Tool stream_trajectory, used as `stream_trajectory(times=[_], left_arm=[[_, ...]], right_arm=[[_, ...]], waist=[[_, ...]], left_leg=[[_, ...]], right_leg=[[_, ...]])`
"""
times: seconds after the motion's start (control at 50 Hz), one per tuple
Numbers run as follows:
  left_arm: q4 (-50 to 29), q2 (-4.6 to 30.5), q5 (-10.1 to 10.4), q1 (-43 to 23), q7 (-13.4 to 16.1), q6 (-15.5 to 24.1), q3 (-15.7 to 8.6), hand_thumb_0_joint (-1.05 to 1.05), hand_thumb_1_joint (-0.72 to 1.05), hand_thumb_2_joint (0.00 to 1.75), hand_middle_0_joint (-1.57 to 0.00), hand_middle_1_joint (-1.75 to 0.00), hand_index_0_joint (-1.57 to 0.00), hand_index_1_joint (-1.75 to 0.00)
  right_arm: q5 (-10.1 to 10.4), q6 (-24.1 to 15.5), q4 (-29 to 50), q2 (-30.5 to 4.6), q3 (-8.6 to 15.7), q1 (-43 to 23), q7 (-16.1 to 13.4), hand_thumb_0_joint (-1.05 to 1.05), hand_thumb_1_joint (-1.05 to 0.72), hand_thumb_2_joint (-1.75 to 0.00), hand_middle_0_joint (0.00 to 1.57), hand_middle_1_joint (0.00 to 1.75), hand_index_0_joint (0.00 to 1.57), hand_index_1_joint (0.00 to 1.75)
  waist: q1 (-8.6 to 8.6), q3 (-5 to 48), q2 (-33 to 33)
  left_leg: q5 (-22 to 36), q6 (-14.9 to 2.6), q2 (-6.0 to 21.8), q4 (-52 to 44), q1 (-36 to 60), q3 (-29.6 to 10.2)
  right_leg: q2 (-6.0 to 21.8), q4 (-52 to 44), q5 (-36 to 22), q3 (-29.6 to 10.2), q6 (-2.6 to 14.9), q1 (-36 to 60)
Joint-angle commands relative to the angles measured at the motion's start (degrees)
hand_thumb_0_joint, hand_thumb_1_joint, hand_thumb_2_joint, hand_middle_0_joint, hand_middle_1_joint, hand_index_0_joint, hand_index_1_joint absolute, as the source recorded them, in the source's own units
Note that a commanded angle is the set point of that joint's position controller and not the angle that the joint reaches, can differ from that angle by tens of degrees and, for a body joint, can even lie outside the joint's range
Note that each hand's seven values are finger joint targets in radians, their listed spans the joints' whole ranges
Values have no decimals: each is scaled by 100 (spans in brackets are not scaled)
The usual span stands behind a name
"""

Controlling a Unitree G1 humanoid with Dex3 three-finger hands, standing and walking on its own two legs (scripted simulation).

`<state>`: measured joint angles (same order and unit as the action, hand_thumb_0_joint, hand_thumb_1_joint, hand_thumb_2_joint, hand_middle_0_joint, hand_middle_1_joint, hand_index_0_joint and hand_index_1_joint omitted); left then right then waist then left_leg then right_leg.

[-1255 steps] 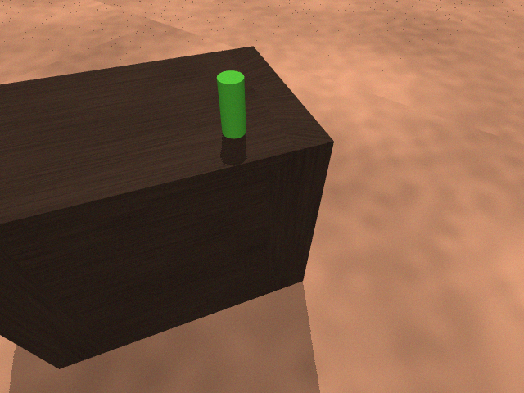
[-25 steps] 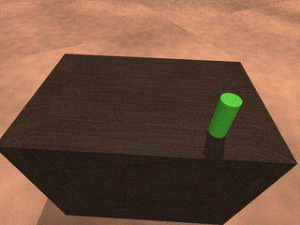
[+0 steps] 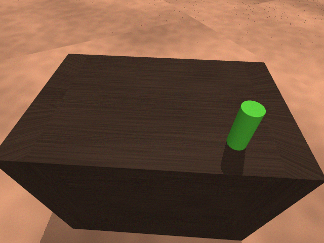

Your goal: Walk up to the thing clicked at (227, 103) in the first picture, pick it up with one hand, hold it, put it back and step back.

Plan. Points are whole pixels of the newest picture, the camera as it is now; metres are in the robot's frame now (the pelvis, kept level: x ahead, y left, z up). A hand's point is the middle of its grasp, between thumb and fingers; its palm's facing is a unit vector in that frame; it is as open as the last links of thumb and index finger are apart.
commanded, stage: home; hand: right
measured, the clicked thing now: (243, 127) +0.43 -0.22 +0.04
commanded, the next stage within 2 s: stand in 0.60 s
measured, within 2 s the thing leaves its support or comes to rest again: neither
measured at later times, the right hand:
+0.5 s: hand out of the picture +0.09 -0.25 -0.15, palm faces -0.05 +0.93 -0.36, open 17.3 cm
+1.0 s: hand out of the picture +0.07 -0.25 -0.15, palm faces -0.05 +0.93 -0.36, open 13.0 cm
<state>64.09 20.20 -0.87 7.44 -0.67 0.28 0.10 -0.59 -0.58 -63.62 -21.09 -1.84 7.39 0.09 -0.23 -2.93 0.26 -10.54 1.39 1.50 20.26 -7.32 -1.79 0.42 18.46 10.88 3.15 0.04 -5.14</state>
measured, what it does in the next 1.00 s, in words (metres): stands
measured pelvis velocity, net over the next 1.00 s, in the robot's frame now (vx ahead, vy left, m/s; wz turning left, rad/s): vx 0.00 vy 0.01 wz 0.01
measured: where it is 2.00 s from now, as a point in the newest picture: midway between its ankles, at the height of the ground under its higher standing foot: outside the picture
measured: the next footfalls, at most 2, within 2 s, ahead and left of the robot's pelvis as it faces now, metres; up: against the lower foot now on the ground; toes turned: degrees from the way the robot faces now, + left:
none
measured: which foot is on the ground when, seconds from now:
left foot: down 0.00-1.00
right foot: down 0.00-1.00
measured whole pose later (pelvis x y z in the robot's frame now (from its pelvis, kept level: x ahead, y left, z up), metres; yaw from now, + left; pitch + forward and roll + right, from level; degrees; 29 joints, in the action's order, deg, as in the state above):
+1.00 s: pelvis +0.00 +0.01 +0.00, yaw +0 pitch -3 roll +0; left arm 64.3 20.1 -0.9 8.0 -0.6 0.2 -0.4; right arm -0.7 -0.4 -64.2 -20.5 -1.1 7.8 0.1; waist -0.2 -2.9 0.0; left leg -10.1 0.9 0.7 19.2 -6.5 -2.0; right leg 1.2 17.3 10.5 3.4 -0.5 -4.1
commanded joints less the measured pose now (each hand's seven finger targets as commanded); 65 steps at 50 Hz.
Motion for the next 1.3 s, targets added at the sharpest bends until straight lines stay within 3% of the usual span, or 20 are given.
stream_trajectory(times=[0.0, 0.18, 0.24, 0.42, 0.6, 0.68, 0.72, 0.74, 0.9, 0.94, 1.04, 1.1, 1.16, 1.24, 1.28], left_arm=[[-298, 1240, 12, -151, 93, 92, -233, 0, 90, 90, -20, -30, -20, -30], [-330, 1229, 16, -219, 102, 103, -260, 0, 90, 90, -20, -30, -20, -30], [-310, 1211, 12, -245, 105, 90, -259, 0, 90, 90, -20, -30, -20, -30], [-345, 1203, 27, -265, 110, 93, -268, 0, 90, 90, -20, -30, -20, -30], [-342, 1204, 12, -209, 113, 101, -258, 0, 90, 90, -20, -30, -20, -30], [-324, 1214, 14, -206, 105, 88, -274, 0, 90, 90, -20, -30, -20, -30], [-314, 1205, 6, -225, 98, 75, -276, 0, 90, 90, -20, -30, -20, -30], [-303, 1195, 13, -219, 100, 75, -279, 0, 90, 90, -20, -30, -20, -30], [-324, 1226, 4, -184, 99, 112, -276, 0, 90, 90, -20, -30, -20, -30], [-353, 1199, 7, -202, 97, 115, -268, 0, 90, 90, -20, -30, -20, -30], [-327, 1178, 17, -139, 90, 93, -252, 0, 90, 90, -20, -30, -20, -30], [-307, 1209, 12, -142, 98, 99, -252, 0, 90, 90, -20, -30, -20, -30], [-328, 1236, 11, -156, 101, 113, -262, 0, 90, 90, -20, -30, -20, -30], [-312, 1187, 16, -121, 103, 114, -251, 0, 90, 90, -20, -30, -20, -30], [-328, 1235, 17, -126, 107, 114, -261, 0, 90, 90, -20, -30, -20, -30]], right_arm=[[-15, -105, 328, -1238, 263, -187, -102, 0, 53, -7, 5, 6, 5, 6], [-11, -125, 359, -1205, 274, -232, -123, 0, 54, -6, 5, 5, 5, 5], [-8, -116, 353, -1201, 273, -235, -126, 0, 54, -6, 5, 5, 5, 5], [-16, -118, 369, -1180, 295, -243, -136, 0, 54, -6, 5, 5, 5, 5], [-10, -109, 364, -1223, 309, -277, -123, 0, 54, -6, 5, 5, 5, 5], [-13, -101, 333, -1175, 307, -261, -117, 0, 56, -5, 5, 5, 5, 5], [-17, -99, 331, -1171, 314, -284, -114, 0, 40, -21, 20, 21, 20, 21], [-8, -96, 321, -1192, 325, -267, -106, 0, 32, -29, 20, 29, 20, 29], [-17, -111, 309, -1166, 326, -237, -92, 0, -32, -90, 20, 30, 20, 30], [-23, -120, 318, -1178, 320, -213, -98, 0, -48, -90, 20, 30, 20, 30], [-12, -117, 285, -1195, 313, -223, -102, 0, -88, -90, 20, 30, 20, 30], [-13, -97, 260, -1161, 317, -188, -87, 0, -90, -90, 20, 30, 20, 30], [-20, -107, 284, -1160, 322, -205, -87, 0, -90, -90, 20, 30, 20, 30], [-5, -98, 259, -1167, 318, -206, -85, 0, -90, -90, 20, 30, 20, 30], [-11, -94, 280, -1153, 328, -214, -83, 0, -90, -90, 20, 30, 20, 30]], waist=[[-13, 355, -10], [-20, 536, 13], [-6, 442, 24], [-13, 582, -2], [-12, 436, 1], [-12, 301, 37], [-7, 186, 43], [-9, 177, 53], [2, 310, 10], [1, 416, 37], [-16, 303, 48], [3, 231, -50], [2, 357, -27], [-4, 246, 12], [5, 332, -54]], left_leg=[[910, -240, 539, -276, -21, -463], [1426, -243, 581, -229, 119, -428], [1265, -234, 559, -277, 63, -436], [1551, -258, 598, -221, 134, -405], [1327, -260, 568, -285, 190, -436], [962, -249, 551, -392, 26, -464], [704, -230, 529, -476, -61, -476], [600, -245, 540, -488, -97, -511], [747, -263, 538, -442, -36, -518], [1034, -268, 549, -392, -53, -495], [806, -242, 526, -442, -22, -510], [572, -249, 519, -482, -118, -553], [829, -253, 525, -414, -63, -532], [621, -255, 505, -438, -103, -542], [825, -251, 511, -381, -17, -535]], right_leg=[[697, -345, -654, -627, 85, 79], [734, -245, -1236, -577, 82, 312], [705, -304, -1023, -566, 62, 243], [765, -224, -1366, -549, 103, 414], [732, -329, -1039, -519, 80, 189], [725, -372, -593, -534, 92, 174], [700, -404, -338, -522, 96, 66], [703, -445, -187, -538, 101, 85], [755, -413, -419, -572, 97, 138], [760, -350, -708, -548, 85, 239], [736, -365, -427, -532, 94, 63], [740, -433, -158, -547, 101, 48], [773, -378, -454, -553, 107, 124], [751, -417, -294, -550, 88, 53], [759, -393, -416, -540, 104, 52]])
